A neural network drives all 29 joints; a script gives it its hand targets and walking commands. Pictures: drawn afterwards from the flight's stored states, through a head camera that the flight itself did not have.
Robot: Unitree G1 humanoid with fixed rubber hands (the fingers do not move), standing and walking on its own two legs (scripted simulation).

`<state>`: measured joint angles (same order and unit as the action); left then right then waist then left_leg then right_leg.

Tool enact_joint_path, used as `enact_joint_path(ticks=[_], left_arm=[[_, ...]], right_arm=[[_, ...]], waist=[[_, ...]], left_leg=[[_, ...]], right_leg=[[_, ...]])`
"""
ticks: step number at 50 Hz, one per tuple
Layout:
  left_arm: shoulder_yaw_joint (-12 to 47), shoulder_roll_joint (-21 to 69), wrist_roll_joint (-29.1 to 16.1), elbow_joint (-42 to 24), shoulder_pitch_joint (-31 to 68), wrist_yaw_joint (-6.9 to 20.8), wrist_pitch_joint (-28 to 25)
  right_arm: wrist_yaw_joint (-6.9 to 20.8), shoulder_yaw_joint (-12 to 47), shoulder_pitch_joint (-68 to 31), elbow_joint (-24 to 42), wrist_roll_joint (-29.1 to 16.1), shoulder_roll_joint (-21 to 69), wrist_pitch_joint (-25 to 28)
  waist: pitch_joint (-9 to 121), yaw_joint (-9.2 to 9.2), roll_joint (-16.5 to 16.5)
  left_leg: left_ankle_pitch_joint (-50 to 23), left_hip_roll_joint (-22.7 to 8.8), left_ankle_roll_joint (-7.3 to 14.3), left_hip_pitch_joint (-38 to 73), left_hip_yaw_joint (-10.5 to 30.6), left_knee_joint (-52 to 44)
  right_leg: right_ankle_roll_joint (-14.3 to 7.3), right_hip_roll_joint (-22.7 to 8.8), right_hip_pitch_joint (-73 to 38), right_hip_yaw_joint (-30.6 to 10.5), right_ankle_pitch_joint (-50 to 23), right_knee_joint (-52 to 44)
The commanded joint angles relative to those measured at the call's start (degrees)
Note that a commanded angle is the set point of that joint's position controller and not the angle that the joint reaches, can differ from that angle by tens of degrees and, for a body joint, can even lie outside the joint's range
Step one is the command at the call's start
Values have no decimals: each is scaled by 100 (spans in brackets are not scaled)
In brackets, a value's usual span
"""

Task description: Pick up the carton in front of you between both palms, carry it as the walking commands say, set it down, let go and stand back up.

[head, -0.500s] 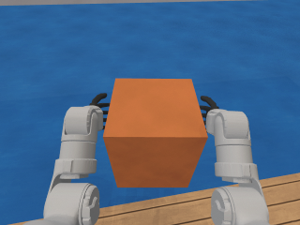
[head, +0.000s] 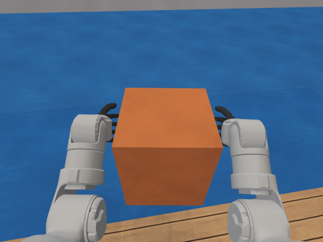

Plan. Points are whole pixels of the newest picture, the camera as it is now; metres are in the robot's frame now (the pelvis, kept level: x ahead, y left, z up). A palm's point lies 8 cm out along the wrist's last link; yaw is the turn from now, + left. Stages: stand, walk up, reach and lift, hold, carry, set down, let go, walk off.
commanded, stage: carry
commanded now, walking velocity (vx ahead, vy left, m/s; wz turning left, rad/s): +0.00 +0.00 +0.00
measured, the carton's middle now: (165, 148) +0.35 +0.00 +0.06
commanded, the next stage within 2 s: none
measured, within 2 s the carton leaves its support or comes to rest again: neither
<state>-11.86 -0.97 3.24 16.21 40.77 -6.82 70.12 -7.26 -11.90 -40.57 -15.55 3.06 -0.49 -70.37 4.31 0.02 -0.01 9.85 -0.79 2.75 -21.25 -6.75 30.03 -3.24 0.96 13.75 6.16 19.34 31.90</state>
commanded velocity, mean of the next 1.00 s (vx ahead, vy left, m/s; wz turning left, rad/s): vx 0.00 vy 0.00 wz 0.00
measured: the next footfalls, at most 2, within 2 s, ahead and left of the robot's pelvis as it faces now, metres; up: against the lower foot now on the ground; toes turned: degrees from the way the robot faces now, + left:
none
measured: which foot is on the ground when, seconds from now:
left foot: down 0.00-1.00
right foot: down 0.00-1.00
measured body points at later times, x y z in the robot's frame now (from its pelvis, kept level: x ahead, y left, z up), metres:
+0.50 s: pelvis -0.01 -0.01 +0.00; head -0.02 -0.01 +0.45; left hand +0.35 +0.14 +0.12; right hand +0.35 -0.16 +0.12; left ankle +0.07 +0.09 -0.73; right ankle -0.02 -0.08 -0.73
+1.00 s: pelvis -0.02 -0.01 +0.00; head -0.03 -0.02 +0.45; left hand +0.35 +0.14 +0.12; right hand +0.35 -0.16 +0.12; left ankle +0.07 +0.09 -0.73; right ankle -0.02 -0.08 -0.73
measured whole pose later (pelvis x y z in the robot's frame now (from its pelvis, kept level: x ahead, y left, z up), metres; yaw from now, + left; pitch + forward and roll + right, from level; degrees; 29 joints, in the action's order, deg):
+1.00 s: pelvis -0.02 -0.01 +0.00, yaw +0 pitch +1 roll +0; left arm -12.1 -0.8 3.3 15.3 40.8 -6.8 70.2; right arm -7.2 -11.9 -40.7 -14.6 3.3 -0.4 -70.6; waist 3.6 0.2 0.1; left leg 8.0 -1.6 1.8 -22.4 -6.3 29.4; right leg -4.5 1.7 15.5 6.7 18.4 32.6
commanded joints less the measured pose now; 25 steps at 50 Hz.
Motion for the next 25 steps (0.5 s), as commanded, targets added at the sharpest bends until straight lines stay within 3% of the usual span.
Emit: enact_joint_path(ticks=[1, 25], left_arm=[[3028, 6508, -2389, -781, 4315, 1298, -160], [3070, 6489, -2408, -844, 4301, 1324, -143]], right_arm=[[1327, 3021, -4278, 687, -2323, 6409, 168], [1327, 3081, -4270, 757, -2332, 6433, 150]], waist=[[2114, 1, 33], [2176, 14, -16]], left_leg=[[-977, -769, 188, 1109, 841, -260], [-940, -745, 168, 1038, 795, -218]], right_leg=[[-56, -828, -282, -769, -1112, -485], [-91, -889, -276, -827, -1411, -460]])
